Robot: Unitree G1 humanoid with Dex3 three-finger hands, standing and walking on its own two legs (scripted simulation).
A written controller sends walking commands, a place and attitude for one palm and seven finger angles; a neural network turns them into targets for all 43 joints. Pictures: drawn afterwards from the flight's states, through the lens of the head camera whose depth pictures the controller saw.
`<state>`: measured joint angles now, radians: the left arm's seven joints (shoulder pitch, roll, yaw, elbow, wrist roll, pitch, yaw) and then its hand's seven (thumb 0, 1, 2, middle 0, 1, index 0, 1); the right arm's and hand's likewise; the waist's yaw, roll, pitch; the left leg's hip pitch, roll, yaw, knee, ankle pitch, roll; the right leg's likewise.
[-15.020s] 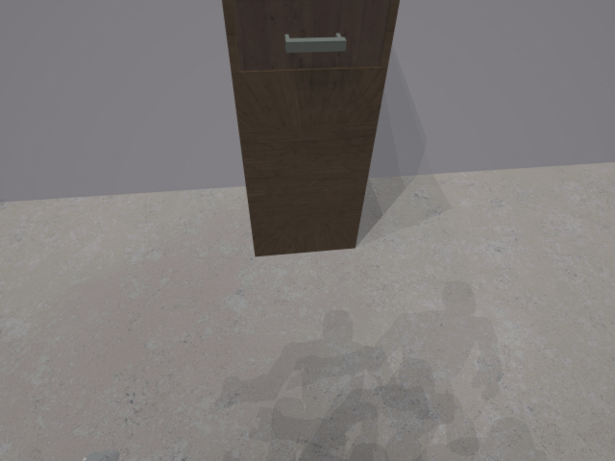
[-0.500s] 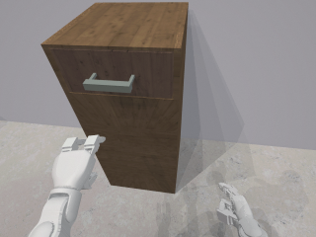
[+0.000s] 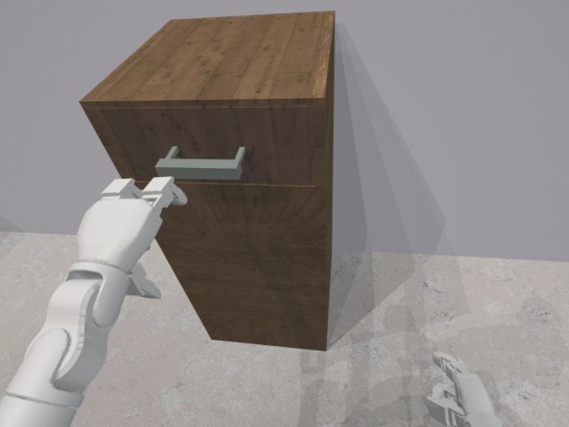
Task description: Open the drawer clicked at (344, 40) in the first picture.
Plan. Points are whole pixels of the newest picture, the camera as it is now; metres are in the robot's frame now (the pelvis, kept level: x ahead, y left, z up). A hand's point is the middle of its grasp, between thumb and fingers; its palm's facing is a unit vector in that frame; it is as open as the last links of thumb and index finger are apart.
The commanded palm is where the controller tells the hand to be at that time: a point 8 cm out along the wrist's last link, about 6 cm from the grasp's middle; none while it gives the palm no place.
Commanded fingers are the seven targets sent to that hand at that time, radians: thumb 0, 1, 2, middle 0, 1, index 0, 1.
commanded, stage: raise the hand with hooked fingers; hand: left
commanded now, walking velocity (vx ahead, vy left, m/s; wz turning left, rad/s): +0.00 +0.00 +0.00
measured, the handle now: (202, 160) +0.51 +0.23 +0.11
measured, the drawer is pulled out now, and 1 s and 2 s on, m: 0.00 0.00 0.00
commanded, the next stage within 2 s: move the hooked fingers above the handle in 0.72 s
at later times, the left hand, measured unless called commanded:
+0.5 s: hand (126, 188) +0.32 +0.24 +0.21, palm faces +0.11 -0.03 -0.99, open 13.9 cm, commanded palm +0.27 +0.23 +0.27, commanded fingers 0.00 -0.50 0.30 -0.30 -1.20 -0.30 -1.20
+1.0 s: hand (140, 195) +0.32 +0.23 +0.20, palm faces +0.11 -0.04 -0.99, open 13.9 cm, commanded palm +0.29 +0.23 +0.27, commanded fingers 0.00 -0.50 0.30 -0.30 -1.20 -0.30 -1.20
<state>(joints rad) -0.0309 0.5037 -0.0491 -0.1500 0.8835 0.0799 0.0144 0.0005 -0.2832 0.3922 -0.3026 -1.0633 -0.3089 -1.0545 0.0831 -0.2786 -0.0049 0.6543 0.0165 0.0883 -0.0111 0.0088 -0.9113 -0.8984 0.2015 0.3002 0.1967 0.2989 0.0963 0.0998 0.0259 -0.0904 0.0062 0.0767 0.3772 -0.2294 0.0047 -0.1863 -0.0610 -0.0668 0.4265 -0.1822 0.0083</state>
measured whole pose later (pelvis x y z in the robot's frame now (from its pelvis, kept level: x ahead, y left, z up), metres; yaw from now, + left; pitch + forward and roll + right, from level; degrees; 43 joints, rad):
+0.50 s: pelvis -0.01 -0.01 +0.00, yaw +1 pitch -2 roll +1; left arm -0.32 0.65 0.05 -0.07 0.77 0.08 -0.28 0.00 -0.50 0.30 -0.31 -1.20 -0.32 -1.20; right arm 0.11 -0.30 0.03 0.62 0.04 0.10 0.01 0.01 -0.91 -0.90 0.20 0.30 0.20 0.30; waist 0.08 0.12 0.02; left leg -0.13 0.01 0.06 0.38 -0.21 0.00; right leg -0.22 -0.06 -0.08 0.43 -0.17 0.00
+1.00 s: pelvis -0.01 -0.01 +0.00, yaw +1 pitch -1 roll +1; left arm -0.33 0.61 -0.02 -0.06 0.78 0.07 -0.23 0.00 -0.50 0.30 -0.32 -1.21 -0.32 -1.20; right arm 0.08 -0.28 0.03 0.63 0.04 0.08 0.00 0.01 -0.91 -0.90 0.20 0.30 0.20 0.30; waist 0.09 0.11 0.02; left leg -0.15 0.00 0.05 0.38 -0.21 0.00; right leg -0.23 -0.06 -0.09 0.43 -0.17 0.00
